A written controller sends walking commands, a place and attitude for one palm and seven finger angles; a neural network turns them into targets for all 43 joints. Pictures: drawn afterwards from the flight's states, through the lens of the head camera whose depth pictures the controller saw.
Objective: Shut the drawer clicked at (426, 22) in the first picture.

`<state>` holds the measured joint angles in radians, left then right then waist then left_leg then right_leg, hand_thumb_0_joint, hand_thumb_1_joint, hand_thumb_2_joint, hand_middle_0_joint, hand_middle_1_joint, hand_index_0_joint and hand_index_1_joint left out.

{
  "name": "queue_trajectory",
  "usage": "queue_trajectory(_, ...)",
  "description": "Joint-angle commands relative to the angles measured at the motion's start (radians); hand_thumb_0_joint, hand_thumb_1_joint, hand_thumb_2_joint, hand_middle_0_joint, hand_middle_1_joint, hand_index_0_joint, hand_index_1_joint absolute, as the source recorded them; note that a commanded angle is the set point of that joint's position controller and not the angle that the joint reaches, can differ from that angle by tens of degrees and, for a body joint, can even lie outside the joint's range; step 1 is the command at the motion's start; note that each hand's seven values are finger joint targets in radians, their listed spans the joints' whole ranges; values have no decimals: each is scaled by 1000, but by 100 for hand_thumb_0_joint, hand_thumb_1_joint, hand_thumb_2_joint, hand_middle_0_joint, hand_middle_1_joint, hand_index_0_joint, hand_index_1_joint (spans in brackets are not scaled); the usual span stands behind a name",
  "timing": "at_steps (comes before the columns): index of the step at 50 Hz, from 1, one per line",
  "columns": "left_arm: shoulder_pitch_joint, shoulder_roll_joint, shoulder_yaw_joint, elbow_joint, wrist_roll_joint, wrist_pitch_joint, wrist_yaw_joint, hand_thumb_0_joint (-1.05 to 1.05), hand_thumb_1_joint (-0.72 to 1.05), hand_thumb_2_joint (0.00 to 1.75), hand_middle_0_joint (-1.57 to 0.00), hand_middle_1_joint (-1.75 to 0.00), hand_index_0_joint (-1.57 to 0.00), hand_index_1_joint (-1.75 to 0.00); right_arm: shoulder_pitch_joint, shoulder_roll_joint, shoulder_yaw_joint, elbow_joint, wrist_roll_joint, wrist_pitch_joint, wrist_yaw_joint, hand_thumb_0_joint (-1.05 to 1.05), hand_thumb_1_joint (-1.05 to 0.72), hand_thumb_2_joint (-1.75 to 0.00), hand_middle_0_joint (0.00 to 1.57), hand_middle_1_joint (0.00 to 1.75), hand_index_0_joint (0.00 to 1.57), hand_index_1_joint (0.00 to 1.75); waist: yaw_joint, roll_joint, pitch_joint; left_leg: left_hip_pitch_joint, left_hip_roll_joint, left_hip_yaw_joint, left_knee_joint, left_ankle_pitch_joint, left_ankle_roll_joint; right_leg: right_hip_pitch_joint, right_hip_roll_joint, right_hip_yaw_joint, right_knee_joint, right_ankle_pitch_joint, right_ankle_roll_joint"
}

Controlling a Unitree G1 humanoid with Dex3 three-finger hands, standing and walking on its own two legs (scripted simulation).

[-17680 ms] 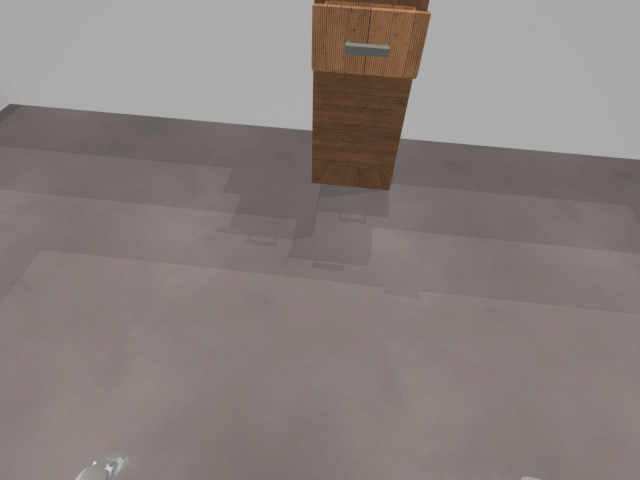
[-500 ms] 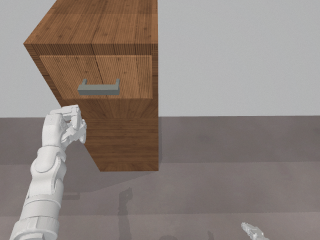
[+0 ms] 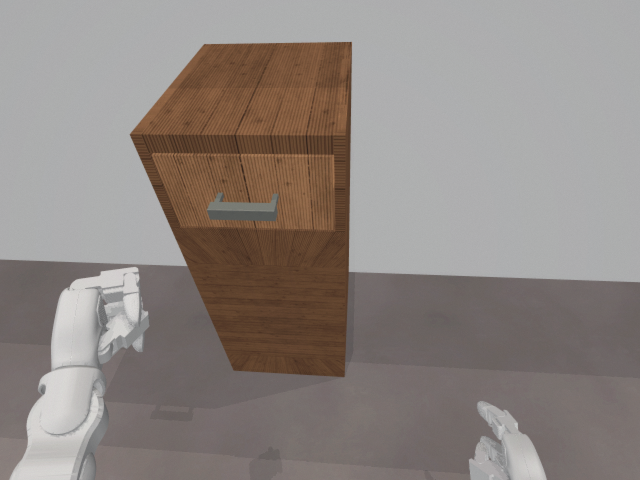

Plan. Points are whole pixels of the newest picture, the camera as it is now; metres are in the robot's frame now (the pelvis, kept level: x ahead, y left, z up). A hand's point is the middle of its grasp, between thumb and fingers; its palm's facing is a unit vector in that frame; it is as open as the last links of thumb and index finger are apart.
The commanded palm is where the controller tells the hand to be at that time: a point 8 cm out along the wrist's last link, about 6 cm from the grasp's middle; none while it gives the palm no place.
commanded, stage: draw the hand back to the body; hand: left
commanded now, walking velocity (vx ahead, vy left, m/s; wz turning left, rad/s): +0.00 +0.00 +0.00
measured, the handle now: (245, 204) +0.59 +0.21 +0.00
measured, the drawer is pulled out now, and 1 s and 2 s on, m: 0.00 0.00 0.00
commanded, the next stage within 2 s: step back with the hand held close in 0.48 s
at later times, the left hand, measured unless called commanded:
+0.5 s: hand (69, 369) +0.17 +0.25 +0.15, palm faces +0.43 -0.82 -0.37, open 3.2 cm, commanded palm +0.13 +0.29 +0.17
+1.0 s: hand (60, 382) +0.17 +0.26 +0.14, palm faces +0.27 -0.83 -0.49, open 3.2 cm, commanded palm +0.10 +0.30 +0.17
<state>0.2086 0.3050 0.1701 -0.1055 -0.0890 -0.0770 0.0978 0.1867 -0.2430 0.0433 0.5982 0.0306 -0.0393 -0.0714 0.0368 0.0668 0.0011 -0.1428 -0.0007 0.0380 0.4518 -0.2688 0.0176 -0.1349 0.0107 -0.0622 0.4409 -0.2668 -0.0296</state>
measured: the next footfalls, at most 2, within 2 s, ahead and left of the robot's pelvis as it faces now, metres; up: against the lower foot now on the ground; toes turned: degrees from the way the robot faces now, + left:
right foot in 1.76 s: -0.25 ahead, -0.10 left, +0.00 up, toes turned -2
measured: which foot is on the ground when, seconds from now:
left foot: down 0.00-1.00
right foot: down 0.00-1.00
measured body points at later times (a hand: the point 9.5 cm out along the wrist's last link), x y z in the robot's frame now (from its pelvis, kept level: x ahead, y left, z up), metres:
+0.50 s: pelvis +0.00 +0.00 +0.00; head -0.02 -0.03 +0.45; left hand +0.15 +0.29 +0.17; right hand +0.20 -0.21 -0.08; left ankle -0.01 +0.11 -0.74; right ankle -0.02 -0.10 -0.74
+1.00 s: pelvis -0.03 +0.02 +0.00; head +0.00 +0.02 +0.45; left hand +0.14 +0.30 +0.17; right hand +0.14 -0.23 -0.09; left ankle -0.01 +0.11 -0.74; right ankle -0.02 -0.10 -0.74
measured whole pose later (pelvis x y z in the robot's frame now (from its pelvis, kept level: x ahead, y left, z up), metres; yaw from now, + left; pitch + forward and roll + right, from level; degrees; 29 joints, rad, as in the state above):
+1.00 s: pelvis -0.03 +0.02 +0.00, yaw -1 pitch +1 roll -1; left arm 0.65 0.40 0.35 -0.56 -0.05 -0.18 0.11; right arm 0.20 -0.23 -0.02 0.55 0.01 0.01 -0.07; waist 0.00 0.01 0.05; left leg -0.27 -0.02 0.06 0.48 -0.23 0.05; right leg -0.25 -0.01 -0.04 0.45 -0.21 0.00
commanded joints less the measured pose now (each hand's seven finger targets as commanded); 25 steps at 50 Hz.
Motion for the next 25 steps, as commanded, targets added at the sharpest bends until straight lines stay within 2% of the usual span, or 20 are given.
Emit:
queue_trajectory(1, -32, 177, 125, -292, 2, -65, 5, 0, 90, 90, -140, -160, -140, -160, -127, -98, -46, -156, -9, -68, 4, 0, -90, -90, 20, 30, 20, 30, 1, -72, -102, 58, 16, -30, -74, 240, 21, 45, -13, 44, -86, 242, 7)
queue_trajectory(2, -9, 166, 125, -319, -1, -67, 3, 0, 90, 90, -140, -160, -140, -160, -126, -92, -45, -157, -10, -67, 8, 0, -90, -90, 20, 30, 20, 30, 2, -39, -96, 60, 15, -29, -79, 247, 19, 52, -17, 46, -87, 251, 6)
queue_trajectory(6, 74, 199, 182, -410, 1, -75, 4, 0, 90, 90, -140, -160, -140, -160, -129, -90, -51, -159, -16, -77, 13, 0, -90, -90, 20, 30, 20, 30, 9, -33, -76, 61, 14, -27, -77, 245, 18, 51, -16, 45, -102, 248, 8)
queue_trajectory(7, 93, 190, 179, -450, 1, -80, 4, 0, 90, 90, -140, -160, -140, -160, -130, -84, -51, -162, -17, -81, 14, 0, -90, -90, 20, 30, 20, 30, 8, -9, -84, 65, 13, -26, -76, 254, 18, 58, -19, 46, -96, 256, 7)
queue_trajectory(10, 179, 202, 208, -523, 0, -87, 11, 0, 90, 90, -140, -160, -140, -160, -125, -78, -52, -166, -19, -96, 16, 0, -90, -90, 20, 30, 20, 30, 16, -14, -99, 68, 14, -29, -67, 278, 17, 67, -20, 43, -89, 283, 8)
queue_trajectory(12, 233, 196, 214, -549, -1, -85, 12, 0, 90, 90, -140, -160, -140, -160, -127, -74, -54, -167, -18, -105, 14, 0, -90, -90, 20, 30, 20, 30, 17, -10, -71, 63, 17, -26, -65, 274, 16, 54, -18, 45, -95, 281, 9)
queue_trajectory(14, 268, 201, 228, -590, 2, -91, 16, 0, 90, 90, -140, -160, -140, -160, -125, -75, -56, -167, -16, -114, 15, 0, -90, -90, 20, 30, 20, 30, 20, 8, -76, 62, 18, -30, -61, 277, 13, 52, -17, 43, -91, 275, 8)
queue_trajectory(15, 293, 202, 238, -600, 4, -94, 18, 0, 90, 90, -140, -160, -140, -160, -121, -74, -59, -165, -16, -118, 14, 0, -90, -90, 20, 30, 20, 30, 23, -1, -75, 60, 21, -32, -59, 288, 12, 53, -16, 40, -86, 280, 8)
queue_trajectory(16, 296, 187, 225, -556, 7, -86, 17, 0, 90, 90, -140, -160, -140, -160, -124, -76, -59, -154, -16, -120, 11, 0, -90, -90, 20, 30, 20, 30, 18, -17, -28, 56, 21, -29, -59, 270, 13, 23, -13, 42, -101, 269, 8)
queue_trajectory(17, 278, 160, 200, -536, 6, -83, 15, 0, 90, 90, -140, -160, -140, -160, -116, -78, -59, -151, -17, -116, 11, 0, -90, -90, 20, 30, 20, 30, 7, -42, -3, 42, 22, -32, -68, 237, 13, 11, -14, 37, -103, 232, 11)
queue_trajectory(19, 257, 149, 195, -499, 8, -80, 18, 0, 90, 90, -140, -160, -140, -160, -111, -82, -63, -146, -16, -112, 6, 0, -90, -90, 20, 30, 20, 30, 0, -69, 33, 36, 24, -32, -69, 189, 19, -23, -14, 42, -117, 178, 14)
queue_trajectory(21, 232, 155, 196, -490, 10, -82, 20, 0, 90, 90, -140, -160, -140, -160, -111, -85, -64, -143, -15, -112, 0, 0, -90, -90, 20, 30, 20, 30, 0, -64, 44, 38, 23, -34, -75, 153, 20, -35, -15, 44, -130, 133, 13)
queue_trajectory(23, 212, 169, 203, -513, 13, -91, 25, 0, 90, 90, -140, -160, -140, -160, -115, -86, -63, -148, -17, -115, -2, 0, -90, -90, 20, 30, 20, 30, 7, -48, 11, 39, 20, -40, -78, 136, 21, -17, -19, 48, -126, 104, 10)
queue_trajectory(25, 215, 182, 215, -545, 15, -97, 30, 0, 90, 90, -140, -160, -140, -160, -117, -82, -62, -152, -21, -124, -5, 0, -90, -90, 20, 30, 20, 30, 17, -26, -46, 56, 17, -43, -79, 157, 21, 16, -22, 47, -110, 129, 8)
